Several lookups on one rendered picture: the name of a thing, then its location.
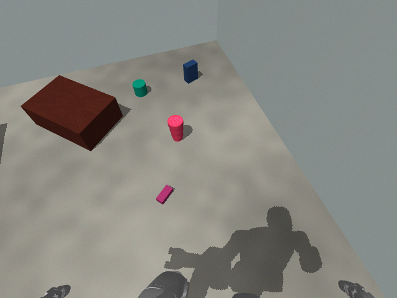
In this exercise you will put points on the left robot hand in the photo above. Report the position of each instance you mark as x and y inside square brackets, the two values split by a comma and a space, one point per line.
[59, 292]

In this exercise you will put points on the right robot hand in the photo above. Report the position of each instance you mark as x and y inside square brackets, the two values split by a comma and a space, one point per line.
[354, 290]

